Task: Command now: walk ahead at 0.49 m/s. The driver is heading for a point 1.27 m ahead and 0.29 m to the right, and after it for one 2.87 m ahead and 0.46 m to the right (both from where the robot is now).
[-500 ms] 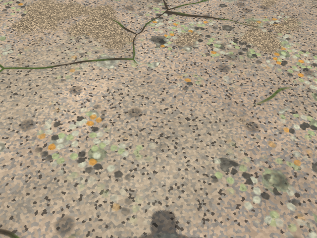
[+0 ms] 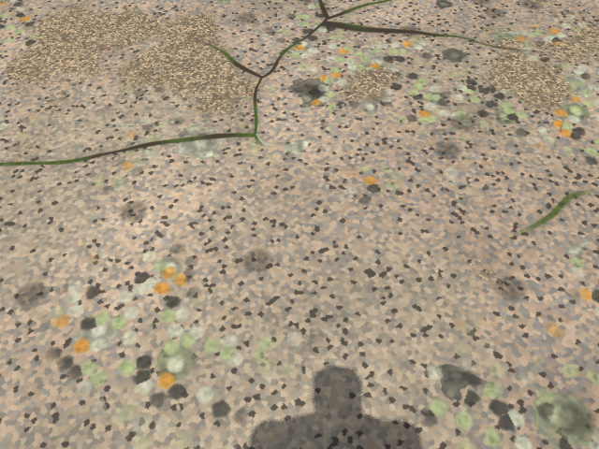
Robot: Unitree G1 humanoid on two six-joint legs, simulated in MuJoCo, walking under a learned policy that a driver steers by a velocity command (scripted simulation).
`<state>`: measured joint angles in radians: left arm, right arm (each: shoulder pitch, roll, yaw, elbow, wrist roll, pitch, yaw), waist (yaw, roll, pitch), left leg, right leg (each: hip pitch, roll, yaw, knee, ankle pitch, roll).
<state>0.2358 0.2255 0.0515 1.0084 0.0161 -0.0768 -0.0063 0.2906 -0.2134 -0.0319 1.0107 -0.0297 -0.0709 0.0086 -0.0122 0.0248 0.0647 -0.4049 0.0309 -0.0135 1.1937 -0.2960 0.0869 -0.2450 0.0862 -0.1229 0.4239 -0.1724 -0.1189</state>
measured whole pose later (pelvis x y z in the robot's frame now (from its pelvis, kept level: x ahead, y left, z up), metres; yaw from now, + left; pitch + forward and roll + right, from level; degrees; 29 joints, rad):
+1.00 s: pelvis +0.55 +0.01 -0.01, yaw -1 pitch +0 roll +1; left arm 0.05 0.19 0.04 0.88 0.04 -0.08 -0.01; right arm 0.43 -0.19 -0.04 1.07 -0.01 -0.08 -0.01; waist -0.04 0.01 0.06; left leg -0.07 -0.03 0.05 0.83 -0.47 0.06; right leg -0.43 0.02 -0.10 0.57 -0.14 -0.10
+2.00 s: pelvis +1.04 -0.07 -0.01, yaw -34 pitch +2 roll +1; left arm 0.01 0.23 0.04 0.72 0.04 0.00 -0.08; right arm 0.41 -0.23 -0.05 0.92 -0.02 -0.08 -0.01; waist -0.07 -0.02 0.06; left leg 0.09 0.02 0.29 0.28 -0.38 -0.02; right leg -0.56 -0.03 -0.10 0.65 -0.15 -0.11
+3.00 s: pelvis +1.24 -0.27 +0.00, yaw -18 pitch +2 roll -1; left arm 0.17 0.26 0.03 0.76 0.01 0.03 0.04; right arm 0.23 -0.29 -0.09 0.76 -0.02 0.06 0.01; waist -0.04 0.01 0.04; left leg -0.34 -0.14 -0.17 0.46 -0.13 0.06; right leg -0.37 0.03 0.07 0.71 -0.40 0.03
